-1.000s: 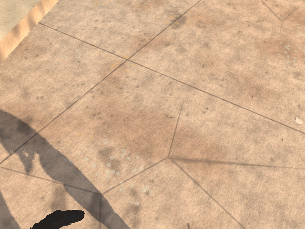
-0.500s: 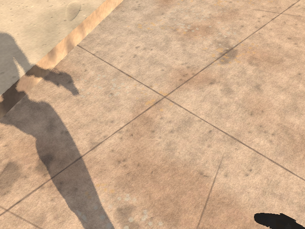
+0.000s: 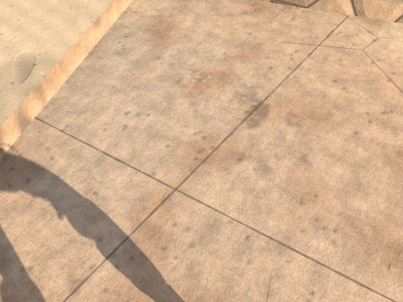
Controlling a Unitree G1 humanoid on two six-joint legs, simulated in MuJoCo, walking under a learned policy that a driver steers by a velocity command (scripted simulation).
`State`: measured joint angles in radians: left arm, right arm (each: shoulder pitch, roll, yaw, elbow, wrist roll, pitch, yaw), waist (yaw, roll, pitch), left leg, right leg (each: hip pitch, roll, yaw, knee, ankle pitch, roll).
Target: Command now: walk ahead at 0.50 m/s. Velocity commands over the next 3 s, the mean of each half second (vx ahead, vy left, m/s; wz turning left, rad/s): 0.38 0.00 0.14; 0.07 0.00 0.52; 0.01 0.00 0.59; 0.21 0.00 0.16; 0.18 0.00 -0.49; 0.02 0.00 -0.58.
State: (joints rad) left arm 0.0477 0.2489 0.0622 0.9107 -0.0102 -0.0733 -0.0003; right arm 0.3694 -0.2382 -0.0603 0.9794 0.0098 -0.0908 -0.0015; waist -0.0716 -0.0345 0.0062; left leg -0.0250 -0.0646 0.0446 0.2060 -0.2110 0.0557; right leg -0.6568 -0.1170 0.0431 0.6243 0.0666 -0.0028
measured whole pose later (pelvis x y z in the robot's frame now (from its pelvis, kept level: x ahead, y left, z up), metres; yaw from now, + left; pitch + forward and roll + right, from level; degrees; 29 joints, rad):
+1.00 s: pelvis +0.34 -0.05 -0.01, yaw +22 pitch +3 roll -1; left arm 0.08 0.29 0.07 0.85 0.00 0.00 0.04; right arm 0.15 -0.29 -0.09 0.71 0.00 0.02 -0.04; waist -0.02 0.00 0.03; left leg -0.41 -0.10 -0.15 0.46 -0.10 0.05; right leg -0.47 0.01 0.11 0.76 -0.35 0.07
